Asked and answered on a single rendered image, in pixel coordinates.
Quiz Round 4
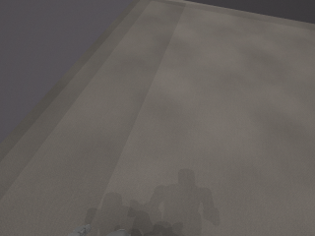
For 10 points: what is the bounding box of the robot left hand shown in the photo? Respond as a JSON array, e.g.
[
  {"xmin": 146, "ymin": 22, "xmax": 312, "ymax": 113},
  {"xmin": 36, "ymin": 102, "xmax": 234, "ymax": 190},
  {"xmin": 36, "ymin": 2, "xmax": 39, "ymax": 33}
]
[{"xmin": 68, "ymin": 224, "xmax": 92, "ymax": 236}]

